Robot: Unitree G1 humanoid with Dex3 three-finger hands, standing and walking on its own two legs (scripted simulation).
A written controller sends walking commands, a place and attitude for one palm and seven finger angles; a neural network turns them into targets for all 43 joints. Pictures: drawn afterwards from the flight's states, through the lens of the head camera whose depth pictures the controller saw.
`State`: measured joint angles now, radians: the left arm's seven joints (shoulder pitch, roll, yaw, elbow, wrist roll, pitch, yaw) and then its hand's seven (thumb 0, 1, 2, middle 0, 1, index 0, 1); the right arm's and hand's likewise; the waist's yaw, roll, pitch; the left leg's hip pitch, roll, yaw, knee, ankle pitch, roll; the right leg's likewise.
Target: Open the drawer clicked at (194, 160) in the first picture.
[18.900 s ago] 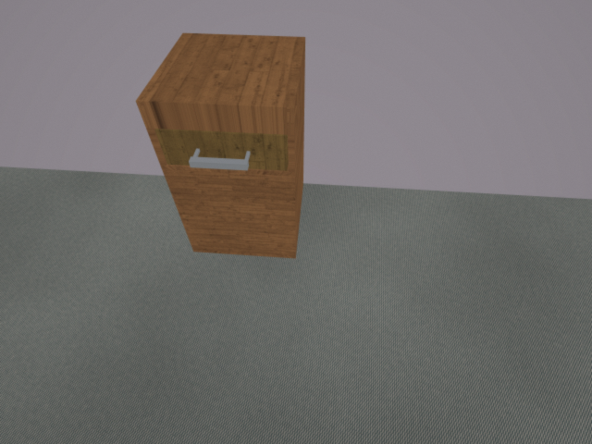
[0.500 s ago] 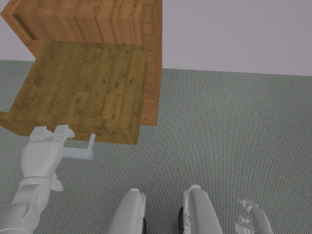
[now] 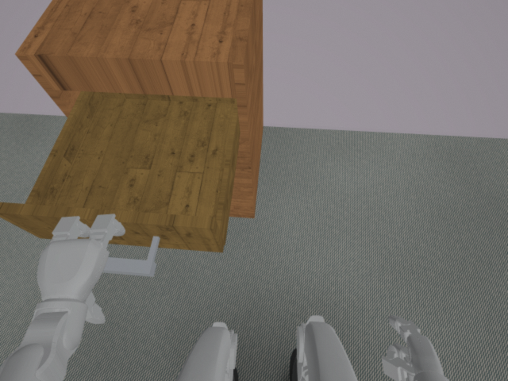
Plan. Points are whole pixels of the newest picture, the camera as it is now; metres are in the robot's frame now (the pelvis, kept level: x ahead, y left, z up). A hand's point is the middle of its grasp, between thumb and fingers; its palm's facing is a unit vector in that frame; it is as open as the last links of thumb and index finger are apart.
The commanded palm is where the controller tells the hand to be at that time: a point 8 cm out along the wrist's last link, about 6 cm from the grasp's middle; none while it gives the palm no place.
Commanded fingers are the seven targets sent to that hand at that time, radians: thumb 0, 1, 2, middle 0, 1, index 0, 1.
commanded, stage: lift the hand off the handle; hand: left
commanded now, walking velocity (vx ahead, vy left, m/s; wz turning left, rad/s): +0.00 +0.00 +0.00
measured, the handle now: (110, 252) +0.32 +0.29 -0.09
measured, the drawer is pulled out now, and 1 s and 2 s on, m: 0.29 0.29 0.29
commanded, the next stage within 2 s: draw the hand back to the body in 1.40 s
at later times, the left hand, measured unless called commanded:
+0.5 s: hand (74, 265) +0.27 +0.29 +0.00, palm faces -0.05 -0.04 -1.00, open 13.8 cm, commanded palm +0.26 +0.29 +0.05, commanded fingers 0.00 -0.50 0.30 -0.30 -1.20 -0.30 -1.20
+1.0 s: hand (57, 255) +0.28 +0.30 +0.04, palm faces -0.04 -0.04 -1.00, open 13.8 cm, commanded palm +0.26 +0.29 +0.09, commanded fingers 0.00 -0.50 0.30 -0.30 -1.20 -0.30 -1.20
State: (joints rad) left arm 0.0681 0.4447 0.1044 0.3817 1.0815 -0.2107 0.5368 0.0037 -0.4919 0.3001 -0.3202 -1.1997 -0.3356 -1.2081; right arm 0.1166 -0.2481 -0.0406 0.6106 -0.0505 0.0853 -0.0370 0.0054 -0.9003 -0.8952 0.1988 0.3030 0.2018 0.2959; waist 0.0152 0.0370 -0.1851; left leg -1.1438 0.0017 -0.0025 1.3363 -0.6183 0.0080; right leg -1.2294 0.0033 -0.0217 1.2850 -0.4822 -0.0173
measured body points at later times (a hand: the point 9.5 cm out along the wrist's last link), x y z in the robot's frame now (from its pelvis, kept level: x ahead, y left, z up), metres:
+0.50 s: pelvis +0.01 +0.00 +0.03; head +0.12 -0.01 +0.47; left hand +0.27 +0.29 +0.06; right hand +0.18 -0.25 -0.09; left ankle +0.00 +0.12 -0.61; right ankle +0.06 -0.11 -0.61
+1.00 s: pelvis +0.03 +0.01 +0.05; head +0.11 +0.00 +0.50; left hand +0.27 +0.29 +0.09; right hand +0.19 -0.24 -0.06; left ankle +0.00 +0.12 -0.61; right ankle +0.06 -0.11 -0.61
